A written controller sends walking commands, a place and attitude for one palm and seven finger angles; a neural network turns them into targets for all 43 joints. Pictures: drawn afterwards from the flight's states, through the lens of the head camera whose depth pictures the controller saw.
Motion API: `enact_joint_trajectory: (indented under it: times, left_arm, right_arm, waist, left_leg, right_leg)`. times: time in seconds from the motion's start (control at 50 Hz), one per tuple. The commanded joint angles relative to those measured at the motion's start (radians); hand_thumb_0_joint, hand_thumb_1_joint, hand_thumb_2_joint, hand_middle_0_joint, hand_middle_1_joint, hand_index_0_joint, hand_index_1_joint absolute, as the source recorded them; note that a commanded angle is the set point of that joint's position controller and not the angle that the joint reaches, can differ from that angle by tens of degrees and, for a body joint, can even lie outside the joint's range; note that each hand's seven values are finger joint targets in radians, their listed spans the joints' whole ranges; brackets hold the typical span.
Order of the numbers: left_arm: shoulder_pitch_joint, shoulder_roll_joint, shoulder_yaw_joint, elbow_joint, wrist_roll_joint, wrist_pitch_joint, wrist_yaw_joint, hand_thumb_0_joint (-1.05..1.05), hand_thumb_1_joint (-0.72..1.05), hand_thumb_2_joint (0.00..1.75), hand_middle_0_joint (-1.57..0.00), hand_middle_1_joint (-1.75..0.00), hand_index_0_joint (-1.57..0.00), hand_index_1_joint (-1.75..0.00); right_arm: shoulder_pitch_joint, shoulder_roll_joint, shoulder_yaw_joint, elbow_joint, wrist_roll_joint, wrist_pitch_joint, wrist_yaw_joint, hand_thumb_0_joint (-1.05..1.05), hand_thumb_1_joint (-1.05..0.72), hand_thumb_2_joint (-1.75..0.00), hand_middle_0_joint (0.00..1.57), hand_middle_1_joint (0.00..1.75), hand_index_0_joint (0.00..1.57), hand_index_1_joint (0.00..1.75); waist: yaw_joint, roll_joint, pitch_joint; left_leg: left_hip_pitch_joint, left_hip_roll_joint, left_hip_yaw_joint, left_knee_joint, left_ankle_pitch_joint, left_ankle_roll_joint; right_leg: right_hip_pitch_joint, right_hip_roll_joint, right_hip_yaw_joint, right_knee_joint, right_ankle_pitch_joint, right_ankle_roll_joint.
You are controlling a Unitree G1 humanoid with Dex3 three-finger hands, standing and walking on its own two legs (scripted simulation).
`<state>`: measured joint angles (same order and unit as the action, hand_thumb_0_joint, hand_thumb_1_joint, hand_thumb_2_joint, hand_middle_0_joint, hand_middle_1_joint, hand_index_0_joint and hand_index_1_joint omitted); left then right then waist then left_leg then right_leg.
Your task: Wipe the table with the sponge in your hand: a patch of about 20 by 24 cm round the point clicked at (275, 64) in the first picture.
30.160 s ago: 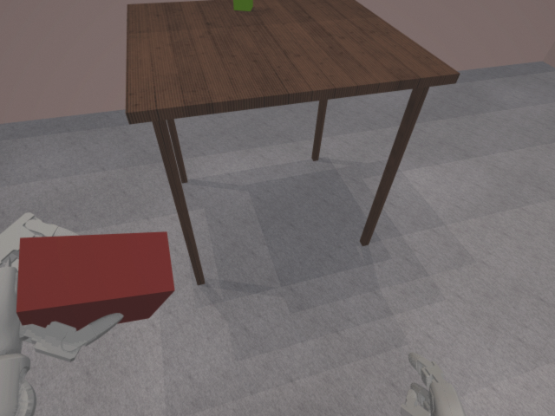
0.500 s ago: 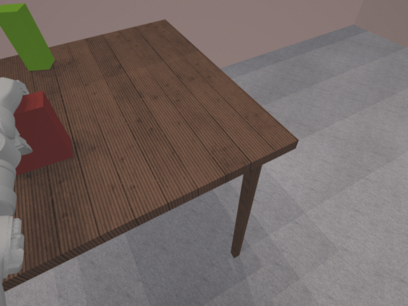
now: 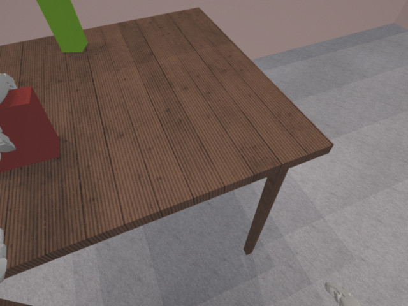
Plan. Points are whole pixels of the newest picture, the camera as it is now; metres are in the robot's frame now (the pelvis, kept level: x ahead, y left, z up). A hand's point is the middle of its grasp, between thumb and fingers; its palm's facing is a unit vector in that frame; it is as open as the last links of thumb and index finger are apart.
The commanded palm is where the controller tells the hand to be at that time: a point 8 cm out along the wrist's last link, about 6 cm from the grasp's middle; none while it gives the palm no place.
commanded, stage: wipe back along the first lane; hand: left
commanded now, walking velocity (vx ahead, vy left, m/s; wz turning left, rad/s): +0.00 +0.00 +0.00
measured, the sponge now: (12, 140) +0.36 +0.41 +0.12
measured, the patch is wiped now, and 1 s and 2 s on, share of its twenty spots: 1.00 1.00 1.00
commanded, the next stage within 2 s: lift the sponge slowly off the table in 1.56 s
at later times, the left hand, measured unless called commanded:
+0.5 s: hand (8, 133) +0.34 +0.37 +0.17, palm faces +0.03 +0.01 -1.00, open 10.5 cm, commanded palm +0.31 +0.36 +0.21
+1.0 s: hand (4, 156) +0.30 +0.35 +0.17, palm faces +0.07 +0.00 -1.00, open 10.5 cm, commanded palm +0.25 +0.34 +0.19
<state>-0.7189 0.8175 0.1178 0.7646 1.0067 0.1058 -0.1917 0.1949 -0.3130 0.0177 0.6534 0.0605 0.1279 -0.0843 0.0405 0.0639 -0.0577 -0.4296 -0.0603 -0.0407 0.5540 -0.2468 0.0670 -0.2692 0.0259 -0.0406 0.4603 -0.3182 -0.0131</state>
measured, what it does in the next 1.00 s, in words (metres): stands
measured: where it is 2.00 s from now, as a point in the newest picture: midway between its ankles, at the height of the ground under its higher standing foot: outside the picture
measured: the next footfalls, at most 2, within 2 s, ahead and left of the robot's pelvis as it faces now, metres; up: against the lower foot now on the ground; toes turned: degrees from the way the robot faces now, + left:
none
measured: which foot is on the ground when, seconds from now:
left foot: down 0.00-1.00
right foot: down 0.00-1.00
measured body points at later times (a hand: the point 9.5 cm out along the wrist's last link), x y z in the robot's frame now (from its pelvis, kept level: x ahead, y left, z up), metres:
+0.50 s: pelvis -0.02 +0.01 +0.00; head +0.00 -0.01 +0.45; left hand +0.34 +0.37 +0.22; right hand +0.15 -0.23 -0.11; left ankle +0.01 +0.07 -0.73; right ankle -0.06 -0.12 -0.73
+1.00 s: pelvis -0.01 -0.01 +0.00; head +0.00 -0.04 +0.45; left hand +0.29 +0.35 +0.22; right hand +0.20 -0.24 -0.10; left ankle +0.01 +0.07 -0.73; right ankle -0.06 -0.12 -0.73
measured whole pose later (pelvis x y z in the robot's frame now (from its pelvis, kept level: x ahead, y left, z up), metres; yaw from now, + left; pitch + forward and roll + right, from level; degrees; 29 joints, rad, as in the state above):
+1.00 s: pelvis -0.01 -0.01 +0.00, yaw -1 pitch +2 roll -1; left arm -0.23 0.68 0.10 0.14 0.88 0.38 -0.14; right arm 0.10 -0.31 0.05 0.64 0.05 0.10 -0.06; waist 0.09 0.10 -0.05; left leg -0.31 -0.06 -0.02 0.52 -0.24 0.06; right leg -0.17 0.02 -0.02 0.46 -0.32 -0.02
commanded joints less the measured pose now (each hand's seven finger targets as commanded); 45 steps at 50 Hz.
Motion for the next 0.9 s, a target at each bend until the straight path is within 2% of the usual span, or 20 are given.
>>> enact_joint_trajectory:
  times: [0.0,0.04,0.08,0.12,0.16,0.2,0.28,0.34,0.4,0.42,0.48,0.52,0.58,0.64,0.66,0.7,0.72,0.76,0.82,0.88]
  left_arm:
    - [-0.378,0.296,0.031,-0.227,0.018,-0.021,0.03,0.0,0.1,1.3,-1.2,-1.6,-1.2,-1.6]
    - [-0.31,0.255,0.019,-0.279,-0.002,-0.021,0.03,0.0,0.1,1.3,-1.2,-1.6,-1.2,-1.6]
    - [-0.243,0.292,0.078,-0.268,-0.024,-0.005,0.039,0.0,0.1,1.3,-1.2,-1.6,-1.2,-1.6]
    - [-0.221,0.286,0.091,-0.315,-0.048,0.003,0.049,0.0,0.1,1.3,-1.2,-1.6,-1.2,-1.6]
    - [-0.199,0.266,0.079,-0.3,-0.046,0.025,0.062,0.0,0.1,1.3,-1.2,-1.6,-1.2,-1.6]
    - [-0.212,0.261,0.07,-0.319,-0.035,0.045,0.075,0.0,0.1,1.3,-1.2,-1.6,-1.2,-1.6]
    - [-0.195,0.172,-0.004,-0.391,-0.03,0.088,0.084,0.0,0.1,1.3,-1.2,-1.6,-1.2,-1.6]
    - [-0.154,0.182,0.017,-0.392,-0.041,0.124,0.084,0.0,0.1,1.3,-1.2,-1.6,-1.2,-1.6]
    - [-0.14,0.131,-0.027,-0.382,-0.046,0.152,0.072,0.0,0.1,1.3,-1.2,-1.6,-1.2,-1.6]
    - [-0.156,0.143,-0.017,-0.394,-0.044,0.155,0.067,0.0,0.1,1.3,-1.2,-1.6,-1.2,-1.6]
    - [-0.109,0.121,-0.033,-0.391,-0.032,0.169,0.062,0.0,0.1,1.3,-1.2,-1.6,-1.2,-1.6]
    - [-0.06,0.142,0.001,-0.422,-0.039,0.17,0.052,0.0,0.1,1.3,-1.2,-1.6,-1.2,-1.6]
    - [-0.021,0.125,-0.012,-0.415,-0.039,0.179,0.045,0.0,0.1,1.3,-1.2,-1.6,-1.2,-1.6]
    - [0.061,0.152,0.029,-0.481,-0.045,0.18,0.039,0.0,0.1,1.3,-1.2,-1.6,-1.2,-1.6]
    - [0.103,0.105,-0.002,-0.478,-0.051,0.188,0.035,0.0,0.1,1.3,-1.2,-1.6,-1.2,-1.6]
    - [0.167,0.109,0.019,-0.541,-0.067,0.194,0.032,0.0,0.1,1.3,-1.2,-1.6,-1.2,-1.6]
    - [0.175,0.11,0.028,-0.574,-0.075,0.196,0.03,0.0,0.1,1.3,-1.2,-1.6,-1.2,-1.6]
    - [0.217,0.068,-0.001,-0.554,-0.079,0.223,0.032,0.0,0.1,1.3,-1.2,-1.6,-1.2,-1.6]
    - [0.278,0.098,0.043,-0.66,-0.099,0.236,0.029,0.0,0.1,1.3,-1.2,-1.6,-1.2,-1.6]
    - [0.38,0.061,0.029,-0.656,-0.122,0.261,0.023,0.0,0.1,1.3,-1.2,-1.6,-1.2,-1.6]
  right_arm:
    - [0.008,-0.144,-0.059,-0.104,0.0,-0.029,-0.015,0.0,-0.9,-0.9,0.2,0.3,0.2,0.3]
    - [-0.001,-0.138,-0.058,-0.117,0.0,-0.034,-0.008,0.0,-0.9,-0.9,0.2,0.3,0.2,0.3]
    - [-0.009,-0.144,-0.055,-0.117,-0.001,-0.026,-0.002,0.0,-0.9,-0.9,0.2,0.3,0.2,0.3]
    - [-0.032,-0.141,-0.049,-0.129,-0.003,-0.031,0.001,0.0,-0.9,-0.9,0.2,0.3,0.2,0.3]
    - [-0.047,-0.139,-0.045,-0.124,0.0,-0.03,0.005,0.0,-0.9,-0.9,0.2,0.3,0.2,0.3]
    - [-0.061,-0.136,-0.041,-0.124,0.0,-0.034,0.007,0.0,-0.9,-0.9,0.2,0.3,0.2,0.3]
    - [-0.096,-0.125,-0.038,-0.135,0.004,-0.048,0.012,0.0,-0.9,-0.9,0.2,0.3,0.2,0.3]
    - [-0.106,-0.127,-0.033,-0.13,0.002,-0.056,0.009,0.0,-0.9,-0.9,0.2,0.3,0.2,0.3]
    - [-0.128,-0.123,-0.024,-0.131,0.004,-0.059,0.004,0.0,-0.9,-0.9,0.2,0.3,0.2,0.3]
    - [-0.131,-0.125,-0.022,-0.131,0.003,-0.063,0.003,0.0,-0.9,-0.9,0.2,0.3,0.2,0.3]
    - [-0.143,-0.119,-0.017,-0.132,0.001,-0.066,0.001,0.0,-0.9,-0.9,0.2,0.3,0.2,0.3]
    - [-0.151,-0.121,-0.017,-0.137,-0.003,-0.067,0.004,0.0,-0.9,-0.9,0.2,0.3,0.2,0.3]
    - [-0.162,-0.118,-0.014,-0.137,-0.003,-0.063,0.004,0.0,-0.9,-0.9,0.2,0.3,0.2,0.3]
    - [-0.179,-0.116,-0.015,-0.146,-0.007,-0.064,0.009,0.0,-0.9,-0.9,0.2,0.3,0.2,0.3]
    - [-0.185,-0.113,-0.013,-0.153,-0.007,-0.062,0.01,0.0,-0.9,-0.9,0.2,0.3,0.2,0.3]
    - [-0.2,-0.113,-0.015,-0.164,-0.006,-0.06,0.014,0.0,-0.9,-0.9,0.2,0.3,0.2,0.3]
    - [-0.208,-0.114,-0.014,-0.164,-0.009,-0.063,0.016,0.0,-0.9,-0.9,0.2,0.3,0.2,0.3]
    - [-0.207,-0.114,-0.014,-0.157,-0.007,-0.066,0.015,0.0,-0.9,-0.9,0.2,0.3,0.2,0.3]
    - [-0.224,-0.116,-0.015,-0.168,-0.01,-0.07,0.019,0.0,-0.9,-0.9,0.2,0.3,0.2,0.3]
    - [-0.23,-0.113,-0.013,-0.164,-0.005,-0.068,0.018,0.0,-0.9,-0.9,0.2,0.3,0.2,0.3]
  waist:
    - [-0.035,0.083,-0.345]
    - [-0.024,0.098,-0.366]
    - [-0.007,0.043,-0.33]
    - [0.008,0.049,-0.333]
    - [0.007,0.03,-0.288]
    - [0.011,0.038,-0.295]
    - [0.009,0.071,-0.29]
    - [0.016,0.043,-0.268]
    - [0.012,0.001,-0.232]
    - [0.014,0.024,-0.232]
    - [0.019,0.004,-0.22]
    - [0.033,0.016,-0.231]
    - [0.026,0.001,-0.189]
    - [0.043,0.021,-0.218]
    - [0.04,0.008,-0.192]
    - [0.051,-0.003,-0.208]
    - [0.051,0.026,-0.212]
    - [0.041,-0.016,-0.166]
    - [0.059,0.008,-0.214]
    - [0.055,-0.058,-0.164]
  left_leg:
    - [0.372,0.038,-0.047,-0.012,0.477,-0.013]
    - [0.406,0.046,-0.06,-0.007,0.54,-0.016]
    - [0.355,0.044,-0.059,-0.023,0.491,-0.018]
    - [0.344,0.045,-0.062,-0.04,0.468,-0.018]
    - [0.306,0.04,-0.056,-0.058,0.386,-0.019]
    - [0.303,0.042,-0.065,-0.075,0.346,-0.025]
    - [0.321,0.044,-0.08,-0.09,0.297,-0.028]
    - [0.301,0.043,-0.076,-0.107,0.24,-0.025]
    - [0.272,0.039,-0.065,-0.126,0.163,-0.023]
    - [0.279,0.045,-0.072,-0.136,0.155,-0.025]
    - [0.267,0.037,-0.057,-0.13,0.178,-0.023]
    - [0.28,0.041,-0.053,-0.131,0.2,-0.021]
    - [0.257,0.039,-0.04,-0.129,0.192,-0.023]
    - [0.27,0.039,-0.031,-0.113,0.264,-0.02]
    - [0.262,0.038,-0.028,-0.112,0.267,-0.02]
    - [0.268,0.036,-0.023,-0.107,0.288,-0.019]
    - [0.28,0.04,-0.024,-0.104,0.3,-0.018]
    - [0.26,0.037,-0.019,-0.098,0.307,-0.018]
    - [0.285,0.036,-0.017,-0.091,0.34,-0.016]
    - [0.256,0.03,-0.004,-0.083,0.335,-0.016]
  right_leg:
    - [-0.062,0.026,0.021,-0.029,0.269,-0.05]
    - [-0.063,0.026,0.019,-0.02,0.269,-0.049]
    - [-0.037,0.027,0.014,-0.027,0.269,-0.051]
    - [-0.015,0.024,0.013,-0.027,0.258,-0.051]
    - [-0.018,0.025,0.01,-0.032,0.225,-0.049]
    - [-0.018,0.028,0.008,-0.032,0.195,-0.051]
    - [-0.028,0.029,0.01,-0.033,0.162,-0.053]
    - [-0.007,0.028,0.011,-0.039,0.149,-0.054]
    - [0.0,0.026,0.007,-0.049,0.129,-0.052]
    - [0.002,0.024,0.006,-0.048,0.124,-0.056]
    - [0.02,0.025,0.007,-0.054,0.14,-0.056]
    - [0.045,0.021,0.011,-0.058,0.151,-0.058]
    - [0.04,0.023,0.006,-0.062,0.154,-0.056]
    - [0.079,0.016,0.013,-0.052,0.204,-0.055]
    - [0.072,0.018,0.008,-0.053,0.208,-0.054]
    - [0.089,0.018,0.009,-0.049,0.23,-0.051]
    - [0.096,0.014,0.015,-0.049,0.238,-0.053]
    - [0.075,0.019,0.005,-0.047,0.253,-0.048]
    - [0.118,0.013,0.015,-0.038,0.29,-0.049]
    - [0.113,0.015,0.01,-0.036,0.322,-0.039]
